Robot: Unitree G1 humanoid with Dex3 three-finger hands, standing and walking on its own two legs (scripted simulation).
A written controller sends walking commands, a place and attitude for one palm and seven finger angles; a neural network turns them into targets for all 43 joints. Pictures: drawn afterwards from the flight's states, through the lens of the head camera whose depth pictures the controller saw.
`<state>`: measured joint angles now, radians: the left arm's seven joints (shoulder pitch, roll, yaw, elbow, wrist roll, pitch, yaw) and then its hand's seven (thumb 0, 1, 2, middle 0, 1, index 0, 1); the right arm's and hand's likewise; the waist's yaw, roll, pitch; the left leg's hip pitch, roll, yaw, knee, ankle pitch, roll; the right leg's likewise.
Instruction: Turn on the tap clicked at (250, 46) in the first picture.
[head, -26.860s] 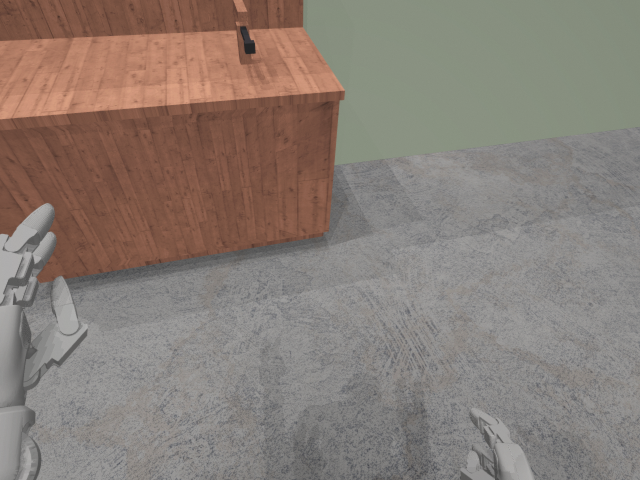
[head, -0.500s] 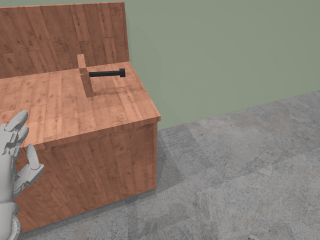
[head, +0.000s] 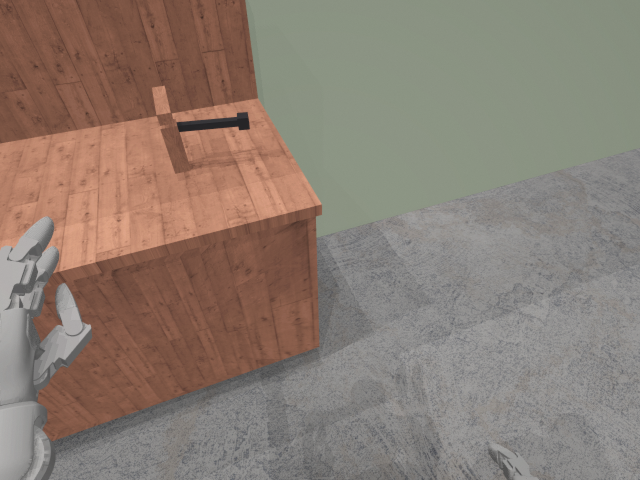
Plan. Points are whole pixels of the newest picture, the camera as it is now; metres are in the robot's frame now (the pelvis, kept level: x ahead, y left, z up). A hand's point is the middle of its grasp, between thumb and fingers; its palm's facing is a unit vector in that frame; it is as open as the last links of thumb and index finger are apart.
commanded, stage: stop stepping back and stand still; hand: left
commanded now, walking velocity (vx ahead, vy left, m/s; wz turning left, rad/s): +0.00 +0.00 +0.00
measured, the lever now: (243, 121) +0.82 +0.24 +0.05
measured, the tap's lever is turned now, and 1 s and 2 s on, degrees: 79 79 79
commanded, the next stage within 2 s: stand and check the lever's angle in 0.02 s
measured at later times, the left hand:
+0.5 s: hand (66, 327) +0.22 +0.27 +0.15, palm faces +0.37 -0.87 -0.33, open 7.4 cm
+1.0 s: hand (33, 342) +0.20 +0.29 +0.16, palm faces +0.39 -0.86 -0.34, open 7.4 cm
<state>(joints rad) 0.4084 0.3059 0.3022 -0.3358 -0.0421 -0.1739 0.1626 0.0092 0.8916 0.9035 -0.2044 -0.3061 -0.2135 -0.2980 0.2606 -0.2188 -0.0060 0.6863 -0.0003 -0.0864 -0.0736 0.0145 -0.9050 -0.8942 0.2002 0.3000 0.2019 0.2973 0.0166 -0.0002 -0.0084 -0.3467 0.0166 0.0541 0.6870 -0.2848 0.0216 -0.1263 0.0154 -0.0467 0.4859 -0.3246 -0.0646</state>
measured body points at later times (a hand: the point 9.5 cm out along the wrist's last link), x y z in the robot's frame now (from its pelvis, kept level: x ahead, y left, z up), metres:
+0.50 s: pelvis +0.00 +0.03 +0.00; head +0.00 +0.04 +0.45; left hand +0.19 +0.31 +0.17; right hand +0.18 -0.19 -0.07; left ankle +0.04 +0.14 -0.74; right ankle -0.04 -0.07 -0.74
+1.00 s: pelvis -0.02 +0.05 +0.00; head -0.02 +0.06 +0.45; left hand +0.17 +0.33 +0.18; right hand +0.15 -0.19 -0.07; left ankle +0.04 +0.14 -0.74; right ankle -0.04 -0.07 -0.74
